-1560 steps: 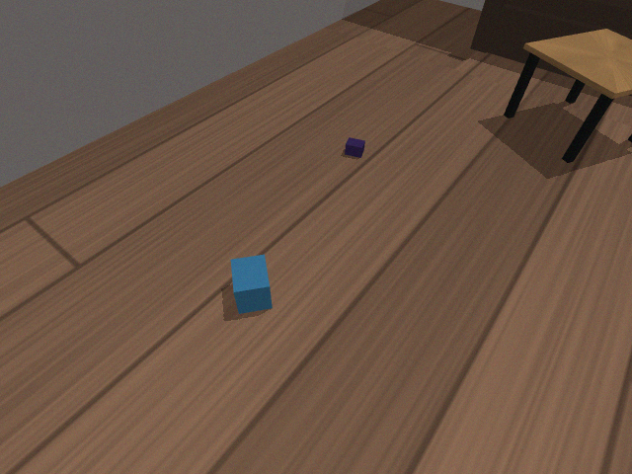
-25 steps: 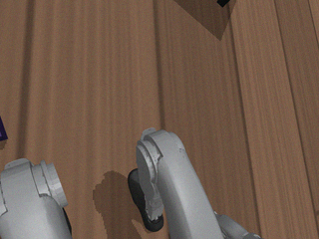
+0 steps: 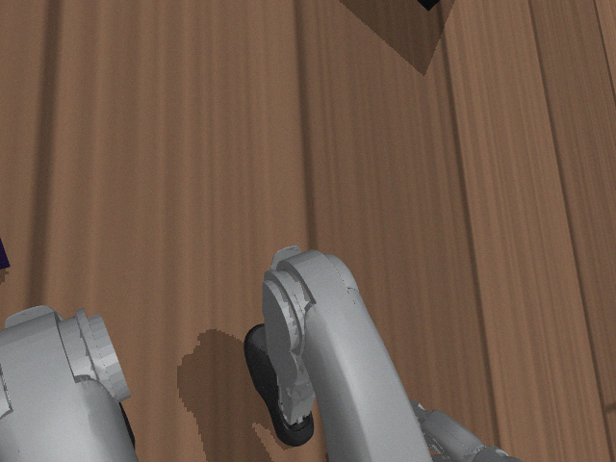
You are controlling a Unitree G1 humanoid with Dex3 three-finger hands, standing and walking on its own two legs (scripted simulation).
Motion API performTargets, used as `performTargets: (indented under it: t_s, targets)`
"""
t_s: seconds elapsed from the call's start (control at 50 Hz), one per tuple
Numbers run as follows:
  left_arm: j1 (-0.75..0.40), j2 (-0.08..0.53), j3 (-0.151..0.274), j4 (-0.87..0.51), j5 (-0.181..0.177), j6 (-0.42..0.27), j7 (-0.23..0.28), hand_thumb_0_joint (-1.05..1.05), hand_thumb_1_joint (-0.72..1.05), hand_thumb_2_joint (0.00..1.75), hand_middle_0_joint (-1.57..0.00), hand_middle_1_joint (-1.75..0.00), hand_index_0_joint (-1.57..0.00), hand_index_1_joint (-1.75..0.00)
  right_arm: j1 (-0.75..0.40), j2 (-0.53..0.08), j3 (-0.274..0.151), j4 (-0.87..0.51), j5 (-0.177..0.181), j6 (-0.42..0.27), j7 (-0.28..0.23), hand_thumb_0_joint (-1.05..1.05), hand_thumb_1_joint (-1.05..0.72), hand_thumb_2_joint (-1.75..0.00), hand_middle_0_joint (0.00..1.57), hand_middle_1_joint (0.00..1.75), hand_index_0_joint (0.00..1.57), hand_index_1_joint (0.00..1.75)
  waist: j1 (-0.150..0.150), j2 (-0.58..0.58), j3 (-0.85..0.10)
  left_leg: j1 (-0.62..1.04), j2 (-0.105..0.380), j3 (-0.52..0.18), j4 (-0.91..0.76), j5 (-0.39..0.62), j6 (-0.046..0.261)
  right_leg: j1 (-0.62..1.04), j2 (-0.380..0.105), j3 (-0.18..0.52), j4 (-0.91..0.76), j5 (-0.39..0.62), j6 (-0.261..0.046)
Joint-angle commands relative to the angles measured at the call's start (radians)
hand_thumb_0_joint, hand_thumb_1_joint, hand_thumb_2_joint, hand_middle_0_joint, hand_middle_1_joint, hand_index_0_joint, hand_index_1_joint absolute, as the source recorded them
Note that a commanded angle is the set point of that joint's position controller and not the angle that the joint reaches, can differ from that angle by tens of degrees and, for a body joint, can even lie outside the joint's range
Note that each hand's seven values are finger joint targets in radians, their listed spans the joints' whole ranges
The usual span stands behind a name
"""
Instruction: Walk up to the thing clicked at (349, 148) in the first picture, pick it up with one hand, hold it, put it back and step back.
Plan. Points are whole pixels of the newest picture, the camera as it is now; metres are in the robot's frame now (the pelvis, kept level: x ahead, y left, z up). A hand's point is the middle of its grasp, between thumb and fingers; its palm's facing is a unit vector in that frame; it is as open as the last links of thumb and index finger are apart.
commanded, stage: withdraw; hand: left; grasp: from above
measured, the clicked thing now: out of the picture +0.40 +0.30 -0.26
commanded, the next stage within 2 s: home in 0.86 s
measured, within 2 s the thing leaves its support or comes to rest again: neither
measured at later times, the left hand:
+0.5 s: hand out of the picture +0.39 +0.33 -0.07, palm faces -0.40 -0.10 -0.91, open 14.0 cm
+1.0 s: hand out of the picture +0.40 +0.33 -0.14, palm faces -0.32 -0.08 -0.94, open 13.8 cm
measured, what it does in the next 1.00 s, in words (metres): stands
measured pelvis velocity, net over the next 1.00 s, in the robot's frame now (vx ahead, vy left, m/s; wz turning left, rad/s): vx -0.01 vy -0.01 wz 0.11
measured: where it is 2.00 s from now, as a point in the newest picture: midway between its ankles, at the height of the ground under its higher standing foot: (210, 442)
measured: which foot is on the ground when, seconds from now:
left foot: down 0.00-1.00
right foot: down 0.00-1.00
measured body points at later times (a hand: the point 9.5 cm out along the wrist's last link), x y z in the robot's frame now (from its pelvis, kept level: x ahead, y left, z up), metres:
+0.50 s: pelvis -0.01 -0.01 +0.05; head +0.18 +0.05 +0.46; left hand +0.41 +0.34 -0.02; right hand +0.13 -0.25 -0.07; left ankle +0.07 +0.14 -0.26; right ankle +0.11 -0.12 -0.26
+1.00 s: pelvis -0.01 -0.01 +0.02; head +0.21 +0.09 +0.40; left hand +0.42 +0.34 -0.09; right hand +0.08 -0.28 -0.08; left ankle +0.07 +0.14 -0.26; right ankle +0.11 -0.12 -0.26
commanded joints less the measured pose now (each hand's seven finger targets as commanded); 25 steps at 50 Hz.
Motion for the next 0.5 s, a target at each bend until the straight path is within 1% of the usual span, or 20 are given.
performTargets:
  t_s: [0.0, 0.02, 0.04, 0.06, 0.08, 0.1, 0.12, 0.16, 0.18, 0.2, 0.22, 0.24, 0.26, 0.28, 0.32, 0.34, 0.36, 0.38, 0.42, 0.48]
  targets:
    - [-0.204, 0.231, 0.043, -0.175, 0.001, -0.024, 0.053, 0.00, -0.48, 0.96, -0.07, -1.00, -0.09, -0.98, 0.167, -0.311, -0.099, 0.007, 0.002, 0.000, -0.009, 0.00, -0.89, -0.90, 0.20, 0.30, 0.20, 0.30, -0.011, 0.529, -0.679, 0.506, 0.019, 0.147, -0.256, 0.220, 0.034, 0.357, 0.028, -0.120, -0.222, 0.285, -0.079]
    - [-0.197, 0.238, 0.052, -0.184, 0.012, -0.020, 0.053, 0.00, -0.47, 0.95, -0.07, -0.99, -0.09, -0.97, 0.170, -0.294, -0.093, 0.008, 0.003, 0.001, -0.005, 0.00, -0.89, -0.90, 0.20, 0.30, 0.20, 0.30, -0.010, 0.539, -0.681, 0.508, 0.018, 0.149, -0.256, 0.220, 0.033, 0.356, 0.027, -0.118, -0.212, 0.290, -0.081]
    - [-0.235, 0.209, 0.028, -0.278, 0.003, -0.022, 0.051, 0.00, -0.47, 0.95, -0.08, -0.99, -0.09, -0.97, 0.146, -0.297, -0.109, 0.006, 0.008, 0.000, -0.005, 0.00, -0.89, -0.90, 0.20, 0.30, 0.20, 0.30, 0.008, 0.576, -0.717, 0.531, 0.016, 0.153, -0.269, 0.215, 0.027, 0.347, 0.023, -0.115, -0.212, 0.275, -0.085]
    - [-0.233, 0.224, 0.050, -0.344, 0.002, -0.017, 0.052, 0.00, -0.48, 0.96, -0.08, -0.98, -0.09, -0.97, 0.140, -0.292, -0.121, 0.009, 0.014, 0.004, -0.005, 0.00, -0.89, -0.90, 0.20, 0.30, 0.20, 0.30, 0.030, 0.626, -0.775, 0.575, 0.015, 0.154, -0.285, 0.227, 0.022, 0.344, 0.021, -0.114, -0.213, 0.277, -0.092]
    - [-0.199, 0.249, 0.084, -0.355, 0.001, -0.008, 0.052, 0.00, -0.48, 0.95, -0.08, -0.99, -0.09, -0.97, 0.146, -0.291, -0.133, -0.002, 0.021, 0.005, -0.002, 0.00, -0.89, -0.90, 0.20, 0.30, 0.20, 0.30, 0.039, 0.650, -0.801, 0.600, 0.019, 0.156, -0.280, 0.244, 0.019, 0.338, 0.021, -0.115, -0.202, 0.301, -0.092]
    - [-0.183, 0.215, 0.077, -0.412, -0.011, 0.000, 0.047, 0.00, -0.48, 0.95, -0.08, -0.98, -0.09, -0.96, 0.145, -0.284, -0.143, -0.007, 0.032, 0.010, 0.001, 0.00, -0.89, -0.90, 0.20, 0.30, 0.20, 0.30, 0.060, 0.666, -0.834, 0.607, 0.016, 0.159, -0.294, 0.250, 0.018, 0.333, 0.016, -0.110, -0.203, 0.296, -0.095]
    - [-0.133, 0.175, 0.067, -0.404, -0.015, 0.015, 0.041, 0.00, -0.48, 0.95, -0.09, -0.96, -0.10, -0.95, 0.149, -0.278, -0.157, -0.002, 0.039, 0.016, 0.007, 0.00, -0.89, -0.90, 0.20, 0.30, 0.20, 0.30, 0.065, 0.658, -0.848, 0.611, 0.014, 0.164, -0.300, 0.248, 0.018, 0.326, 0.018, -0.106, -0.206, 0.302, -0.096]
    - [-0.117, 0.145, 0.072, -0.493, -0.031, 0.046, 0.030, 0.00, -0.48, 0.95, -0.08, -0.97, -0.09, -0.96, 0.161, -0.263, -0.188, -0.004, 0.065, 0.041, 0.010, 0.00, -0.89, -0.90, 0.20, 0.30, 0.20, 0.30, 0.094, 0.668, -0.886, 0.589, 0.010, 0.183, -0.317, 0.257, 0.024, 0.316, 0.017, -0.086, -0.229, 0.311, -0.097]
    - [-0.126, 0.120, 0.056, -0.551, -0.045, 0.067, 0.015, 0.00, -0.47, 0.95, -0.09, -0.96, -0.09, -0.96, 0.169, -0.257, -0.204, -0.007, 0.082, 0.054, 0.010, 0.00, -0.89, -0.90, 0.20, 0.30, 0.20, 0.30, 0.103, 0.667, -0.921, 0.596, 0.008, 0.190, -0.332, 0.262, 0.027, 0.316, 0.015, -0.077, -0.245, 0.319, -0.098]
    - [-0.092, 0.067, 0.018, -0.526, -0.056, 0.094, -0.005, 0.00, -0.48, 0.96, -0.08, -0.97, -0.09, -0.96, 0.169, -0.247, -0.214, -0.005, 0.097, 0.069, 0.011, 0.00, -0.89, -0.90, 0.20, 0.30, 0.20, 0.30, 0.112, 0.634, -0.906, 0.580, 0.008, 0.199, -0.341, 0.256, 0.032, 0.305, 0.017, -0.063, -0.260, 0.321, -0.099]
    - [-0.117, 0.052, 0.006, -0.580, -0.069, 0.112, -0.025, 0.00, -0.48, 0.96, -0.08, -0.97, -0.09, -0.97, 0.166, -0.244, -0.230, -0.008, 0.114, 0.084, 0.007, 0.00, -0.89, -0.90, 0.20, 0.30, 0.20, 0.30, 0.120, 0.618, -0.920, 0.565, 0.007, 0.202, -0.363, 0.242, 0.038, 0.294, 0.018, -0.052, -0.276, 0.306, -0.101]
    - [-0.115, 0.039, 0.002, -0.578, -0.074, 0.134, -0.046, 0.00, -0.48, 0.96, -0.08, -0.97, -0.09, -0.96, 0.180, -0.242, -0.241, -0.007, 0.128, 0.099, 0.001, 0.00, -0.89, -0.90, 0.20, 0.30, 0.20, 0.30, 0.125, 0.594, -0.906, 0.551, 0.004, 0.208, -0.377, 0.232, 0.039, 0.280, 0.013, -0.046, -0.287, 0.293, -0.100]
    - [-0.107, 0.008, -0.020, -0.542, -0.084, 0.158, -0.073, 0.00, -0.48, 0.97, -0.08, -0.97, -0.09, -0.96, 0.189, -0.238, -0.249, -0.005, 0.139, 0.113, -0.004, 0.00, -0.89, -0.90, 0.20, 0.30, 0.20, 0.30, 0.119, 0.555, -0.879, 0.528, 0.005, 0.208, -0.384, 0.223, 0.043, 0.262, 0.013, -0.042, -0.293, 0.281, -0.099]
    - [-0.124, -0.033, -0.055, -0.529, -0.096, 0.176, -0.105, 0.00, -0.49, 0.97, -0.08, -0.97, -0.08, -0.97, 0.200, -0.231, -0.258, -0.006, 0.150, 0.125, -0.011, 0.00, -0.89, -0.90, 0.20, 0.30, 0.20, 0.30, 0.111, 0.498, -0.843, 0.515, 0.006, 0.205, -0.398, 0.195, 0.050, 0.250, 0.014, -0.035, -0.317, 0.256, -0.098]
    - [-0.153, -0.097, -0.105, -0.519, -0.117, 0.200, -0.173, 0.00, -0.50, 0.99, -0.08, -0.99, -0.08, -0.99, 0.233, -0.218, -0.276, -0.010, 0.165, 0.150, -0.025, 0.00, -0.89, -0.90, 0.20, 0.30, 0.20, 0.30, 0.082, 0.380, -0.794, 0.466, 0.000, 0.201, -0.420, 0.157, 0.066, 0.285, 0.016, -0.017, -0.366, 0.214, -0.095]
    - [-0.158, -0.090, -0.108, -0.522, -0.133, 0.206, -0.208, 0.00, -0.51, 0.99, -0.08, -0.99, -0.08, -0.99, 0.234, -0.214, -0.279, -0.020, 0.170, 0.161, -0.033, 0.00, -0.90, -0.90, 0.20, 0.30, 0.20, 0.30, 0.089, 0.335, -0.775, 0.443, -0.005, 0.206, -0.424, 0.137, 0.072, 0.306, 0.015, -0.002, -0.391, 0.183, -0.094]
    - [-0.157, -0.097, -0.118, -0.503, -0.150, 0.207, -0.246, 0.00, -0.51, 0.99, -0.09, -0.98, -0.09, -0.99, 0.236, -0.210, -0.283, -0.027, 0.172, 0.170, -0.042, 0.00, -0.90, -0.90, 0.20, 0.30, 0.20, 0.30, 0.085, 0.283, -0.754, 0.414, -0.010, 0.208, -0.425, 0.118, 0.077, 0.330, 0.015, 0.011, -0.412, 0.152, -0.091]
    - [-0.188, -0.101, -0.126, -0.541, -0.166, 0.200, -0.285, 0.00, -0.51, 0.99, -0.10, -0.98, -0.09, -0.99, 0.241, -0.208, -0.287, -0.034, 0.177, 0.177, -0.053, 0.00, -0.90, -0.90, 0.20, 0.30, 0.20, 0.30, 0.087, 0.260, -0.758, 0.420, -0.014, 0.207, -0.437, 0.107, 0.079, 0.339, 0.007, 0.017, -0.423, 0.134, -0.091]
    - [-0.193, -0.147, -0.166, -0.515, -0.182, 0.183, -0.357, 0.00, -0.54, 1.02, -0.09, -1.00, -0.07, -1.01, 0.235, -0.193, -0.287, -0.046, 0.185, 0.191, -0.075, 0.00, -0.90, -0.90, 0.20, 0.30, 0.20, 0.30, 0.085, 0.224, -0.723, 0.400, -0.021, 0.208, -0.464, 0.063, 0.079, 0.351, 0.003, 0.028, -0.447, 0.076, -0.095]
    - [-0.199, -0.090, -0.160, -0.523, -0.161, 0.145, -0.423, 0.00, -0.53, 1.02, -0.09, -1.00, -0.07, -1.01, 0.231, -0.182, -0.278, -0.077, 0.198, 0.216, -0.114, 0.00, -0.90, -0.90, 0.20, 0.30, 0.20, 0.30, 0.105, 0.167, -0.728, 0.380, -0.032, 0.228, -0.469, 0.066, 0.080, 0.409, -0.003, 0.049, -0.473, 0.052, -0.095]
